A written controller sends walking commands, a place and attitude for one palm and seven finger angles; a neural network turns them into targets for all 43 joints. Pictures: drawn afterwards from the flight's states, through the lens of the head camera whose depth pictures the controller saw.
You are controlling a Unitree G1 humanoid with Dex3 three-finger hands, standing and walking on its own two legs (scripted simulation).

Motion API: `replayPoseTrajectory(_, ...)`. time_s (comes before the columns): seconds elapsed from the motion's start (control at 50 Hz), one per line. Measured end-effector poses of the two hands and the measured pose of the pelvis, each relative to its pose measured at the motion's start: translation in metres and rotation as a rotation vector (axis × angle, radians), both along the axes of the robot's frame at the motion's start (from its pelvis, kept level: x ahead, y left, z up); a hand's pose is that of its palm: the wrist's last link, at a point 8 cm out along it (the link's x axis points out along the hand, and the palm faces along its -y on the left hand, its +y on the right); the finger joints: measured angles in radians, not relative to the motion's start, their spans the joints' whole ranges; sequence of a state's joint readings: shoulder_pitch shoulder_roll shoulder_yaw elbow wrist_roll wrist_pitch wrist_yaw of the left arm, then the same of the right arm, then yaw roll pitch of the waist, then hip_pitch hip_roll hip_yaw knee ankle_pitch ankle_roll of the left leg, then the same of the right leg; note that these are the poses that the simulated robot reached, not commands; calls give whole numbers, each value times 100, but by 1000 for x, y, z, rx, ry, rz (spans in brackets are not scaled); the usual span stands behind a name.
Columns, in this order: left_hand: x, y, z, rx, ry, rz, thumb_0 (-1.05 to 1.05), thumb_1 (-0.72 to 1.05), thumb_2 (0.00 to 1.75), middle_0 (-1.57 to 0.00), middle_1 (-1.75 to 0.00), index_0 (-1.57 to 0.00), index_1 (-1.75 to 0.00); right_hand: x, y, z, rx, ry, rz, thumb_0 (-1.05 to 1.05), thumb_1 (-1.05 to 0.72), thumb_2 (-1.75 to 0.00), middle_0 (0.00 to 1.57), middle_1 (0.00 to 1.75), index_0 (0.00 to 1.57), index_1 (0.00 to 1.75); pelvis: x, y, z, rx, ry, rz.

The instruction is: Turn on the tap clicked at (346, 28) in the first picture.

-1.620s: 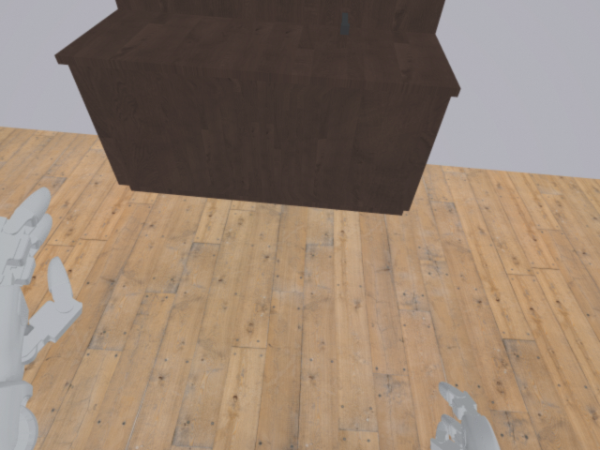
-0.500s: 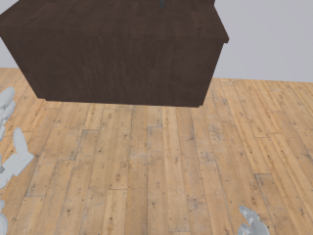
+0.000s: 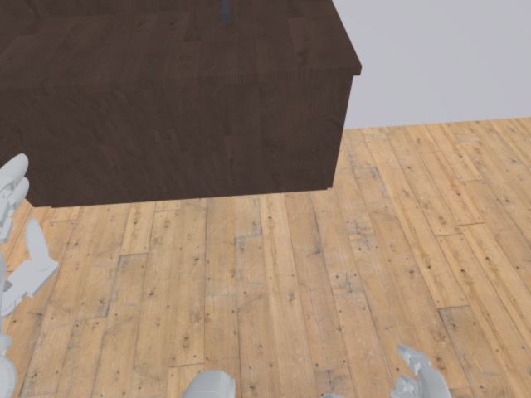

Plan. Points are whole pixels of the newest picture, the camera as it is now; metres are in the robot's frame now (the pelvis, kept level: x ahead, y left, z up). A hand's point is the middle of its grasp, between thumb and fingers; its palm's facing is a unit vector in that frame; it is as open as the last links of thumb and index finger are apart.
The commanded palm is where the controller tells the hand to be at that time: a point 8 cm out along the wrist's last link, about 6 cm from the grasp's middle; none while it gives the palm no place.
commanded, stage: walk to a spot facing it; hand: left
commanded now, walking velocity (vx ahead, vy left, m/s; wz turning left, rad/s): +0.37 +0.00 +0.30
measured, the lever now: (225, 17) +1.09 +0.17 +0.06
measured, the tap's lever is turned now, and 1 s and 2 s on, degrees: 0 0 0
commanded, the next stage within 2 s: turn to face it in 0.44 s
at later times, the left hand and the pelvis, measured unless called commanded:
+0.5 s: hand (64, 154) +0.38 +0.28 +0.19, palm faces +0.50 -0.79 -0.36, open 7.4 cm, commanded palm +0.29 +0.31 +0.19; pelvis +0.16 +0.02 +0.00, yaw +6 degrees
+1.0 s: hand (179, 95) +0.49 +0.15 +0.20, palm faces +0.28 -0.84 -0.46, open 7.4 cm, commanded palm +0.43 +0.22 +0.19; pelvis +0.25 -0.05 +0.01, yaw -3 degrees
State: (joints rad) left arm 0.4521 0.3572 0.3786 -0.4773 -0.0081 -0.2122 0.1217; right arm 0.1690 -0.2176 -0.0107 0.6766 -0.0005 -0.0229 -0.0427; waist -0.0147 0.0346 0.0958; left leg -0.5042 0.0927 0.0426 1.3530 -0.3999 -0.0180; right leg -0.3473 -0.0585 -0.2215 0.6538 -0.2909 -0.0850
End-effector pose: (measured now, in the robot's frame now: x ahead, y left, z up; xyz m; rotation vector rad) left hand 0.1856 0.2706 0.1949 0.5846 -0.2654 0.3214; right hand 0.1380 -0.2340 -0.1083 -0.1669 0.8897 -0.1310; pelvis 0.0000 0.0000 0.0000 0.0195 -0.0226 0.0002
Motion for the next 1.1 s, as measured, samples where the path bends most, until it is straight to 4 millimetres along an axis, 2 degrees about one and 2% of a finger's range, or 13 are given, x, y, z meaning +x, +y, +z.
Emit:
replayPoseTrajectory(0.12,23,-7,16,10,-5,-5,2,88,90,-21,-30,-22,-30,42,-30,29,-83,-11,3,2,-91,-89,20,30,20,30,38,-9,15,7,22,32)
replayPoseTrajectory(0.22,46,1,29,17,-77,25,2,88,90,-21,-30,-22,-30,85,-31,42,-116,-39,30,2,-91,-89,19,30,20,30,74,-8,17,13,25,57)
replayPoseTrajectory(0.36,90,33,13,-48,-162,100,1,88,90,-21,-30,-21,-30,159,6,39,-114,-115,70,2,-91,-89,19,30,20,30,134,13,0,8,11,60)
replayPoseTrajectory(0.46,135,46,-2,-99,-164,98,2,89,90,-21,-30,-21,-30,203,50,35,-29,-166,110,2,-91,-89,19,30,20,30,157,18,-4,6,-15,97)
replayPoseTrajectory(0.54,149,38,14,-65,-151,63,2,89,90,-21,-30,-21,-30,225,77,40,50,-167,161,1,-91,-89,20,30,20,30,173,14,5,-17,1,108)
replayPoseTrajectory(0.62,150,23,35,7,-138,59,2,89,90,-21,-30,-21,-30,241,82,39,94,-145,195,1,-91,-89,20,30,20,30,195,7,13,-34,16,107)
replayPoseTrajectory(0.68,156,18,37,39,-102,110,2,89,90,-21,-30,-21,-30,254,72,33,107,-121,205,1,-91,-89,20,30,20,30,213,-3,15,-35,18,95)
replayPoseTrajectory(0.74,174,12,26,36,-68,177,1,89,90,-21,-30,-21,-30,270,51,21,109,-121,195,1,-90,-89,20,30,20,30,232,-18,9,-20,10,74)
replayPoseTrajectory(0.82,212,-8,-1,-47,-42,193,1,89,90,-20,-30,-21,-30,292,11,4,70,-127,170,1,-91,-89,20,30,20,30,243,-35,-3,-15,-7,57)
replayPoseTrajectory(0.88,242,-34,-10,-118,-20,115,2,89,90,-20,-30,-21,-30,299,-20,14,23,-134,121,2,-91,-89,20,30,20,30,245,-42,1,12,-6,21)
replayPoseTrajectory(0.94,262,-61,-2,-96,-23,-18,2,89,90,-21,-30,-21,-30,297,-49,31,-21,-159,51,2,-91,-89,20,30,20,30,248,-48,6,24,7,-14)
replayPoseTrajectory(1.0,271,-79,19,-24,-58,-138,2,88,90,-21,-30,-21,-30,287,-73,46,-62,-175,-17,2,-91,-89,20,30,20,30,252,-52,10,27,27,-49)
replayPoseTrajectory(1.1,276,-76,43,86,-113,-200,2,88,90,-21,-30,-22,-30,261,-94,53,-103,-151,-107,1,-91,-89,19,29,20,30,258,-51,12,17,51,-98)
